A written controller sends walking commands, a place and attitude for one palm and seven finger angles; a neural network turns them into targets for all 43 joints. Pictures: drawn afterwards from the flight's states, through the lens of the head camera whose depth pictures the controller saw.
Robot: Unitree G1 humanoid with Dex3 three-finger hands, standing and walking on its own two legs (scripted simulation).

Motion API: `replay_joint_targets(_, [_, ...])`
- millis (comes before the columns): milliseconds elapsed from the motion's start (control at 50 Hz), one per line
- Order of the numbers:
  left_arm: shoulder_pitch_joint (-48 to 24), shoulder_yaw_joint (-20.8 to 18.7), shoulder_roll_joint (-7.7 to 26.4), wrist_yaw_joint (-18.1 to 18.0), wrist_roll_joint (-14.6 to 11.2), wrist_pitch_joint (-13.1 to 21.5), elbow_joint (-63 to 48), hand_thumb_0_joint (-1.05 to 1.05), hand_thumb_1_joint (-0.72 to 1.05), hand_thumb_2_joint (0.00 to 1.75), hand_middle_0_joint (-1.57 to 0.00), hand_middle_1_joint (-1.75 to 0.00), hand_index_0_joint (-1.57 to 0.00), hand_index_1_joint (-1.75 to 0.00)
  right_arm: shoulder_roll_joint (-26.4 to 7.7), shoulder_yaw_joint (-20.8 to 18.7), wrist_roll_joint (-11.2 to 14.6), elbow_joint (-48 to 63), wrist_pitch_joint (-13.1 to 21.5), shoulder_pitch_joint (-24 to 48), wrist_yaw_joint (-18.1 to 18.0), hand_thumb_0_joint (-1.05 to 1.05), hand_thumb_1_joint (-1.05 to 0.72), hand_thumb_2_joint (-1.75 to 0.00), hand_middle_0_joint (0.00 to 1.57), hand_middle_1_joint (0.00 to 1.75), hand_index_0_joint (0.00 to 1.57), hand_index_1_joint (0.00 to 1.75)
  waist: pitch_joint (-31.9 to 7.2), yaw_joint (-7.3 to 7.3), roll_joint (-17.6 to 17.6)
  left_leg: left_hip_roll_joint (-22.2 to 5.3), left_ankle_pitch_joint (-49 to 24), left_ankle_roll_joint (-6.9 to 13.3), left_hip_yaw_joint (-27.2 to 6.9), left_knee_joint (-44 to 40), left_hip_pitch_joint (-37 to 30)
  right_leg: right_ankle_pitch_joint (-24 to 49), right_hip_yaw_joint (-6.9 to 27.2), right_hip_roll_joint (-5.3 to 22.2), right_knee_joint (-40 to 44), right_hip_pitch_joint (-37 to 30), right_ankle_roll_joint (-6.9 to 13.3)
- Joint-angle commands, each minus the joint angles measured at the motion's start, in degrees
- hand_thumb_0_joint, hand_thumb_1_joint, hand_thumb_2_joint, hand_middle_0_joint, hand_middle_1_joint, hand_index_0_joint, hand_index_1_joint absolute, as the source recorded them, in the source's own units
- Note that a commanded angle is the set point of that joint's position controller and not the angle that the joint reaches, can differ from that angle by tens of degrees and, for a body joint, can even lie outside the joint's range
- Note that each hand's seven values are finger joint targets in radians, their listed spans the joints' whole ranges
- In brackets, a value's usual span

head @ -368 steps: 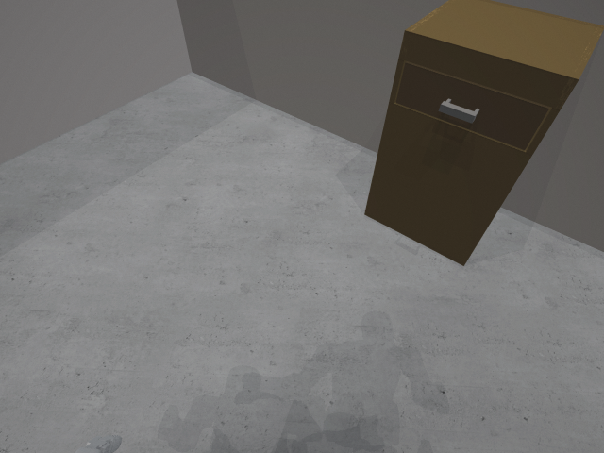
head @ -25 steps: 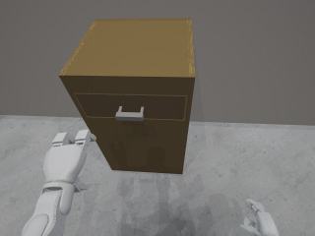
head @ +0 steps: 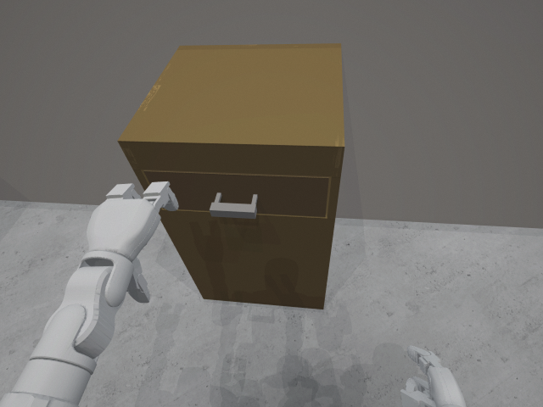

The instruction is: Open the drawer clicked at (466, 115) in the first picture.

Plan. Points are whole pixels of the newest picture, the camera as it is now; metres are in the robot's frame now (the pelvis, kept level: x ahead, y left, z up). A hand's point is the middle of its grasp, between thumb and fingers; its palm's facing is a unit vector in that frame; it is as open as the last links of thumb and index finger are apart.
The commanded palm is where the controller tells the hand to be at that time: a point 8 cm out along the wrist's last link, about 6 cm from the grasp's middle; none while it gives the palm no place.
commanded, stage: raise the hand with hooked fingers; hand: left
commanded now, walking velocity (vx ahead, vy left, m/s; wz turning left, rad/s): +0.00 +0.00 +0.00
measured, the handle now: (235, 203) +0.55 +0.18 -0.12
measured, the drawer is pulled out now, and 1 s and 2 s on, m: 0.00 0.00 0.00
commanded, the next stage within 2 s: move the hooked fingers above the handle in 0.28 s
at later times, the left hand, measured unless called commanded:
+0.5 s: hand (151, 253) +0.30 +0.23 +0.06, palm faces +0.01 -0.06 -1.00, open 13.9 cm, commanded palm +0.29 +0.23 +0.12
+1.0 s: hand (183, 233) +0.37 +0.21 +0.01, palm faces -0.05 -0.03 -1.00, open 13.8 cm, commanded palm +0.36 +0.22 +0.07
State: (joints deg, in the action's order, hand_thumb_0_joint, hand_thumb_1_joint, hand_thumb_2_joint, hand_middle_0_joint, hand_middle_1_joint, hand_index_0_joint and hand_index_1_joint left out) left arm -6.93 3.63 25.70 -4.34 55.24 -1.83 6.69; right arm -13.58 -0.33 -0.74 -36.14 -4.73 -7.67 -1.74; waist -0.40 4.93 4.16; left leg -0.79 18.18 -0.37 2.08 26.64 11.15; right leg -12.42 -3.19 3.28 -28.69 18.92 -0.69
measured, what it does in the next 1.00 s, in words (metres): stands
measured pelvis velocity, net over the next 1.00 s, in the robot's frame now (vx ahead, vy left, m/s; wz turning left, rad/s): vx -0.01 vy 0.00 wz -0.01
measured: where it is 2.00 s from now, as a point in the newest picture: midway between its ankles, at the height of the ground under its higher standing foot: outside the picture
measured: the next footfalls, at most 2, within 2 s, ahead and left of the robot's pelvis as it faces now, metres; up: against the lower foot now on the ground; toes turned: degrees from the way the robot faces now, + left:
none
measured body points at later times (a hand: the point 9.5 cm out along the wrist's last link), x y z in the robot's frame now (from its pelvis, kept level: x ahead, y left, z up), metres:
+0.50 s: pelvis -0.01 +0.00 +0.00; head +0.02 -0.03 +0.45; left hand +0.30 +0.23 +0.11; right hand +0.18 -0.23 -0.12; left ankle -0.05 +0.12 -0.74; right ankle +0.02 -0.13 -0.74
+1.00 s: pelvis -0.01 +0.00 -0.01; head +0.04 -0.03 +0.44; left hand +0.37 +0.21 +0.07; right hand +0.09 -0.27 -0.14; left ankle -0.05 +0.12 -0.74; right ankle +0.02 -0.13 -0.74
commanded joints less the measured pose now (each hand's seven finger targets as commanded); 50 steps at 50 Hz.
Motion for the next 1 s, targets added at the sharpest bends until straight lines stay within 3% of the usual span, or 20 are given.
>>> replay_joint_targets(0, [-10.6,-7.3,10.9,-1.6,-0.5,2.1,-12.4,0.0,-0.5,0.3,-0.3,-1.2,-0.3,-1.2,-7.0,-2.5,-0.2,9.1,2.4,5.1,0.2,0.0,-0.9,-0.9,0.2,0.3,0.2,0.3,-16.0,0.73,-4.2,2.5,-23.6,1.2,0.3,-2.9,2.7,17.7,0.9,-2.8,0.7,-15.4,2.8])
replay_joint_targets(120, [-12.3,-10.2,13.0,-5.5,0.1,4.1,-14.1,0.0,-0.5,0.3,-0.3,-1.2,-0.3,-1.2,-7.1,-3.1,0.0,8.6,2.9,4.6,0.3,0.0,-0.9,-0.9,0.2,0.3,0.2,0.3,-16.3,0.65,-2.7,2.6,-22.1,1.0,-0.1,-3.1,2.9,15.3,1.2,-3.0,0.9,-14.3,2.9])
replay_joint_targets(200, [-12.6,-8.7,11.6,-7.4,0.4,2.9,-12.5,0.0,-0.5,0.3,-0.3,-1.2,-0.3,-1.2,-6.9,-3.4,0.4,8.0,3.1,4.5,0.1,0.0,-0.9,-0.9,0.2,0.3,0.2,0.3,-16.3,0.29,-3.1,2.7,-20.3,1.2,0.5,-3.3,2.7,14.1,1.2,-2.8,1.2,-13.6,2.8])
replay_joint_targets(360, [-12.8,-6.5,10.7,-5.8,0.4,1.4,-11.4,0.0,-0.5,0.3,-0.3,-1.2,-0.3,-1.2,-6.8,-2.9,0.4,7.9,3.1,5.5,-0.3,0.0,-0.9,-0.9,0.2,0.3,0.2,0.3,-14.4,0.06,-3.6,2.6,-17.2,1.3,0.6,-4.5,2.7,10.4,0.9,-2.9,2.3,-13.3,2.7])
replay_joint_targets(460, [-19.8,-3.5,8.3,-5.5,1.6,2.1,-4.4,0.0,-0.5,0.3,-0.3,-1.2,-0.3,-1.2,-6.9,-2.8,0.5,6.7,3.2,3.9,-0.6,0.0,-0.9,-0.9,0.2,0.3,0.2,0.3,-11.5,-1.69,-5.7,2.7,-13.8,1.2,0.7,-3.9,4.2,7.2,0.5,-3.1,2.5,-9.1,2.6])
replay_joint_targets(520, [-25.0,-4.3,9.9,-6.5,2.6,3.4,-2.7,0.0,-0.5,0.3,-0.3,-1.2,-0.3,-1.2,-7.1,-2.9,0.1,6.4,3.5,2.7,-0.9,0.0,-0.9,-0.9,0.2,0.3,0.2,0.3,-15.2,-1.91,-4.6,3.0,-13.9,1.2,0.4,-2.8,4.1,7.5,0.9,-3.1,1.7,-9.4,2.7])
replay_joint_targets(580, [-28.3,-3.2,8.5,-7.9,3.3,4.4,0.6,0.0,-0.5,0.3,-0.3,-1.2,-0.3,-1.2,-6.7,-3.3,0.1,5.8,3.7,1.5,-0.9,0.0,-0.9,-0.9,0.2,0.3,0.2,0.3,-16.7,-2.19,-3.4,3.1,-14.7,1.2,0.6,-1.9,4.6,8.8,0.8,-3.0,0.6,-8.5,2.8])
replay_joint_targets(620, [-28.6,-4.8,9.8,-8.9,3.6,4.5,3.4,0.0,-0.5,0.3,-0.3,-1.2,-0.3,-1.2,-6.9,-3.6,0.1,5.7,3.7,0.9,-0.9,0.0,-0.9,-0.9,0.2,0.3,0.2,0.3,-17.5,-1.97,-3.6,3.1,-15.5,1.1,0.4,-1.4,5.4,9.7,0.9,-3.1,0.1,-8.9,2.9])
replay_joint_targets(660, [-29.1,-3.7,8.3,-9.6,3.8,4.3,6.4,0.0,-0.5,0.3,-0.3,-1.2,-0.3,-1.2,-6.7,-3.6,0.2,5.6,3.5,0.4,-0.9,0.0,-0.9,-0.9,0.2,0.3,0.2,0.3,-17.5,-2.14,-4.7,3.2,-16.0,1.2,0.7,-0.8,6.9,11.0,0.8,-3.0,-0.6,-8.9,2.8])
replay_joint_targets(680, [-31.2,-3.8,8.7,-10.1,4.0,4.3,7.5,0.0,-0.5,0.3,-0.3,-1.2,-0.3,-1.2,-6.9,-3.8,0.3,5.1,3.5,-0.1,-0.9,0.0,-0.9,-0.9,0.2,0.3,0.2,0.3,-17.5,-2.57,-4.7,3.1,-15.8,1.2,0.8,-0.6,7.2,11.1,0.9,-2.9,-0.7,-8.3,2.8])
replay_joint_targets(740, [-31.4,-5.6,10.6,-10.9,4.6,3.9,11.2,0.0,-0.5,0.3,-0.3,-1.2,-0.3,-1.2,-7.3,-4.2,0.3,5.2,3.3,-1.1,-1.0,0.0,-0.9,-0.9,0.2,0.3,0.2,0.3,-19.3,-2.06,-4.7,3.4,-16.1,1.5,1.1,0.1,9.0,12.4,1.3,-2.9,-1.5,-9.6,2.8])
replay_joint_targets(800, [-33.6,-3.8,8.7,-11.2,4.7,4.1,13.7,0.0,-0.5,0.3,-0.3,-1.2,-0.3,-1.2,-7.5,-4.6,0.4,4.8,3.1,-2.4,-1.0,0.0,-0.9,-0.9,0.2,0.3,0.2,0.3,-20.2,-3.29,-5.5,3.2,-16.8,1.7,1.2,1.2,9.4,13.9,1.2,-3.0,-2.4,-8.3,2.7])
replay_joint_targets(940, [-37.4,-4.8,9.5,-13.5,5.4,6.6,18.0,0.0,-0.5,0.3,-0.3,-1.2,-0.3,-1.2,-8.1,-5.8,0.3,4.1,3.0,-5.9,-0.7,0.0,-0.9,-0.9,0.2,0.3,0.2,0.3,-22.2,-4.33,-4.3,3.3,-16.3,1.9,1.1,3.5,11.3,13.4,1.4,-3.2,-4.1,-5.5,2.8])
replay_joint_targets(980, [-38.8,-5.4,9.8,-14.6,5.6,6.9,21.0,0.0,-0.5,0.3,-0.3,-1.2,-0.3,-1.2,-8.3,-6.1,0.3,3.3,2.9,-6.9,-0.7,0.0,-0.9,-0.9,0.2,0.3,0.2,0.3,-22.0,-4.94,-5.9,3.3,-15.4,2.1,1.2,4.1,13.0,13.4,1.5,-3.3,-4.5,-4.9,2.6])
